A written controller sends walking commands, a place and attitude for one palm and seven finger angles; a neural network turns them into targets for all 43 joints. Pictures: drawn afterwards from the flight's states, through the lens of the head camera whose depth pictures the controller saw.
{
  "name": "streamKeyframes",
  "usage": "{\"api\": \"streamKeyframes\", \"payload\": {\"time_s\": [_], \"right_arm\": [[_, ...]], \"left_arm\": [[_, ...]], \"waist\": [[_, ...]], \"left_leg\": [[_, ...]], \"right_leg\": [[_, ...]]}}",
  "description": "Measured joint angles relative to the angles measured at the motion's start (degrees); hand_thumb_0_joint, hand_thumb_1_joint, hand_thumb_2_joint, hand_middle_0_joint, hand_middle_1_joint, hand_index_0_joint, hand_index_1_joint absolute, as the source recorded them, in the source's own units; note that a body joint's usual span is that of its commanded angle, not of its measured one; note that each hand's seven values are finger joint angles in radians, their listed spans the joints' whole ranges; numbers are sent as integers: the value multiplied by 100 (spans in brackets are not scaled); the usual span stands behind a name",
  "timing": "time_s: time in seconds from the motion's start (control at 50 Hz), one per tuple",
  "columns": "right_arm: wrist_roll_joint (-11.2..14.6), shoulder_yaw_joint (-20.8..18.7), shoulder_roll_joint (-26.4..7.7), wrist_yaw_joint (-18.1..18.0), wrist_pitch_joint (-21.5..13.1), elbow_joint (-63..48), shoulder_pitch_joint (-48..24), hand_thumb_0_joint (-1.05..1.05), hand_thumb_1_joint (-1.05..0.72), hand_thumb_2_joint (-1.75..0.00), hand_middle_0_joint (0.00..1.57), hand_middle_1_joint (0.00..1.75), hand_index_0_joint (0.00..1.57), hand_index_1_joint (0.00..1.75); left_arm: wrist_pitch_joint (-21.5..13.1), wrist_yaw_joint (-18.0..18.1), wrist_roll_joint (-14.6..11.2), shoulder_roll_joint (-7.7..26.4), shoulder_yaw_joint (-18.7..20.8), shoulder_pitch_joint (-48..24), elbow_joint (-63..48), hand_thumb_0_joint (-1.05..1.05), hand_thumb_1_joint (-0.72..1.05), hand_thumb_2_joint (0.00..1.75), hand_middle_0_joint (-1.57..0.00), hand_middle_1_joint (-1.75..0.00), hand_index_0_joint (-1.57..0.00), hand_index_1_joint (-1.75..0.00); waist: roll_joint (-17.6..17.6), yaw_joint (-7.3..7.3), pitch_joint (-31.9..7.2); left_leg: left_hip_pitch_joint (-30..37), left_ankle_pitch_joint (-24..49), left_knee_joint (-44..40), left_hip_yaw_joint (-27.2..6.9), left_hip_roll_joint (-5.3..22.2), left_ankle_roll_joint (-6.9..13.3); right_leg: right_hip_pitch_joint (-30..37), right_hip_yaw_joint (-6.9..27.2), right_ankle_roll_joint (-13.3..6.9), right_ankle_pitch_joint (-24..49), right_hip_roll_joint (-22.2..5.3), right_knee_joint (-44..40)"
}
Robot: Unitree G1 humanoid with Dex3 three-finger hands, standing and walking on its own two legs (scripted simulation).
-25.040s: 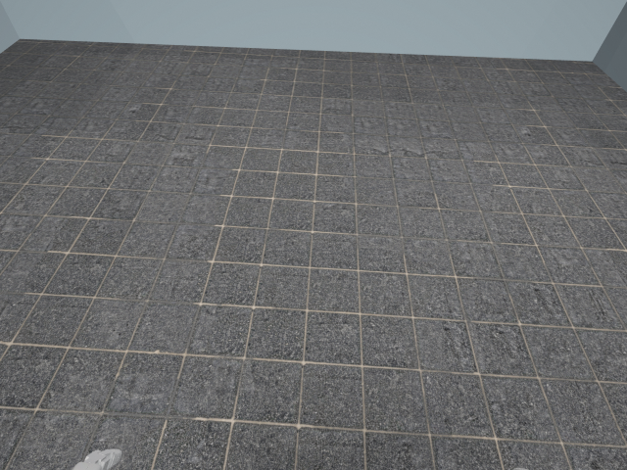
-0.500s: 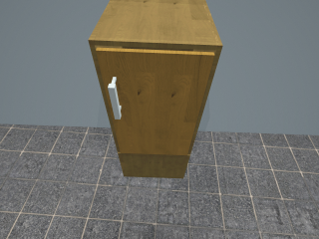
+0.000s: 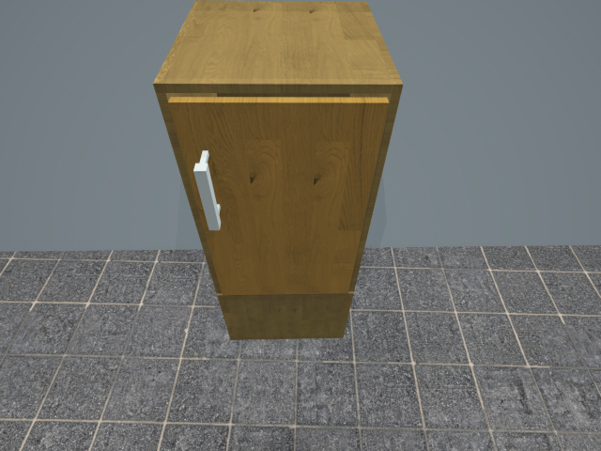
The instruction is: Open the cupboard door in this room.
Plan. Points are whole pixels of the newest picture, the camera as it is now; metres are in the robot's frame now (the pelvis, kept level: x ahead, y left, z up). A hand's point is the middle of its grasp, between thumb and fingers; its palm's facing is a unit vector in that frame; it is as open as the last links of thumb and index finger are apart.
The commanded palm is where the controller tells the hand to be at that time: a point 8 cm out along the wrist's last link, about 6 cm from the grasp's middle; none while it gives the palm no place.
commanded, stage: look again from close up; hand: left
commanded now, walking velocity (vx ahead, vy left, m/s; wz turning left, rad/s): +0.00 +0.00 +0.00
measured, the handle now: (210, 191) +0.55 +0.20 +0.00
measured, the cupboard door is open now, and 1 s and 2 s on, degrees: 0 0 0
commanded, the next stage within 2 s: raise the hand with hooked fingers in 0.40 s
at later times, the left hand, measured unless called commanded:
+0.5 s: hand out of the picture +0.04 +0.17 -0.16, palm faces +0.02 -0.98 -0.21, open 7.4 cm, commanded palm +0.13 +0.22 -0.07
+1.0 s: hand (175, 417) +0.18 +0.18 -0.06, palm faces +0.16 -0.99 -0.04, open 9.1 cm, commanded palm +0.17 +0.24 -0.04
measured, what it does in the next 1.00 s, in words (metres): lowers itself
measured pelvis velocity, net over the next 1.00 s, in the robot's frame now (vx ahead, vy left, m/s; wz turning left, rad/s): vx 0.01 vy -0.04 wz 0.02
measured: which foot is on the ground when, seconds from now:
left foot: down 0.00-1.00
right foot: down 0.00-1.00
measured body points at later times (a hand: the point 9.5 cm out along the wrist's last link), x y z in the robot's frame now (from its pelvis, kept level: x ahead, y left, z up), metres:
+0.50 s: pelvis +0.03 +0.00 +0.01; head +0.04 -0.01 +0.46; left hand +0.04 +0.22 -0.15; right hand +0.04 -0.22 -0.15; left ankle +0.02 +0.10 -0.73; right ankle +0.03 -0.12 -0.73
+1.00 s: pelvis +0.01 -0.04 -0.09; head +0.07 -0.02 +0.36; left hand +0.17 +0.23 -0.05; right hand +0.26 -0.27 -0.12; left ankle +0.02 +0.10 -0.73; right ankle +0.03 -0.12 -0.73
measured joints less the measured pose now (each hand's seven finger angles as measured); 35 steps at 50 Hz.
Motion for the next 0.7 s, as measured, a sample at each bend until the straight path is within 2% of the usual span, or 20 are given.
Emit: {"api": "streamKeyframes", "payload": {"time_s": [0.06,0.2,0.38,0.52,0.54,0.56,0.6,0.64,0.7], "right_arm": [[3,27,0,-21,-53,-72,89,1,-91,-90,20,30,20,30],[-9,117,-29,-60,-91,43,-71,2,-92,-90,20,30,20,30],[37,127,-191,-85,-227,163,-320,2,-92,-90,20,30,20,30],[55,132,-230,-96,-190,242,-462,1,-92,-90,20,30,20,30],[118,144,-251,-121,-215,24,-401,2,-92,-90,20,30,20,30],[175,154,-271,-197,-430,-225,-276,2,-93,-90,20,30,20,30],[289,97,-341,-318,-945,-645,-108,2,-93,-90,20,30,20,30],[303,11,-481,-356,-1288,-1061,-132,2,-92,-90,20,30,20,30],[216,-146,-658,-270,-1554,-1639,-432,2,-92,-90,20,30,20,30]], "left_arm": [[2,-17,0,13,12,-46,-50,0,90,90,-20,-30,-20,-30],[-116,-7,-14,71,11,-200,-181,0,91,90,-20,-30,-20,-30],[-127,-10,-38,123,1,-337,-66,1,91,90,-20,-30,-19,-30],[-137,24,-29,140,-22,-394,4,1,92,90,-20,-30,-20,-30],[229,60,-251,162,78,-121,-870,1,92,90,-20,-30,-20,-30],[339,122,-412,223,164,226,-1943,2,93,90,-21,-30,-20,-30],[74,355,-692,321,179,715,-3655,3,93,89,-21,-31,-20,-30],[-319,381,-873,312,273,702,-4671,3,91,89,-21,-32,-20,-32],[-1400,-12,-1070,252,573,291,-5196,2,86,87,-21,-35,-20,-34]], "waist": [[53,-9,-96],[96,94,-141],[40,91,-4],[10,120,43],[-15,117,76],[-74,162,78],[-127,159,-39],[-59,52,-147],[-29,-27,-450]], "left_leg": [[71,-61,-32,12,-83,63],[401,45,-440,57,-178,79],[697,79,-727,111,-157,34],[733,35,-706,72,-77,-25],[681,-6,-619,67,-57,-33],[668,-29,-591,87,-63,-38],[550,-72,-488,71,-99,-56],[250,-165,-183,-43,-118,-54],[-556,-402,515,-81,-84,-73]], "right_leg": [[22,18,28,-96,-80,83],[262,65,125,-61,-154,-151],[485,118,115,-63,-114,-338],[583,74,80,-69,-34,-431],[545,69,72,-81,-19,-381],[490,91,55,-120,-29,-288],[332,80,35,-246,-79,-60],[117,-31,33,-368,-121,179],[-659,-57,-2,-592,-137,828]]}}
